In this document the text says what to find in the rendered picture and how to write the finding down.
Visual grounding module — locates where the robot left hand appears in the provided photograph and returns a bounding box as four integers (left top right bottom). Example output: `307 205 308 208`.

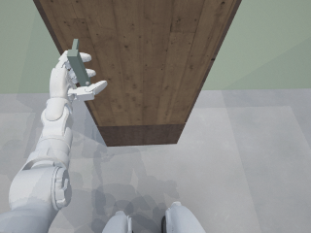
49 50 108 104

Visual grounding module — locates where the left robot upper arm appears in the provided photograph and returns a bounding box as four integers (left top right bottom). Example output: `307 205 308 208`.
0 166 72 233

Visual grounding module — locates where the right robot thigh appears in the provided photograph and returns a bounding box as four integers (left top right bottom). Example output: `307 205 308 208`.
165 206 206 233

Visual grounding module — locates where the robot right shin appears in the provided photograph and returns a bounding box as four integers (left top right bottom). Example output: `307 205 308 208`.
166 202 182 233

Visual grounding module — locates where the left robot forearm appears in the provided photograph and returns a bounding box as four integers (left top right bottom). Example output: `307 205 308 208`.
9 97 74 210

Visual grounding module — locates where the cupboard door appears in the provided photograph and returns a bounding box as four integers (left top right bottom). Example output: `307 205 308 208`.
39 0 237 127

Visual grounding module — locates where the handle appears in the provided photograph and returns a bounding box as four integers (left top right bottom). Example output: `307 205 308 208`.
67 39 91 87

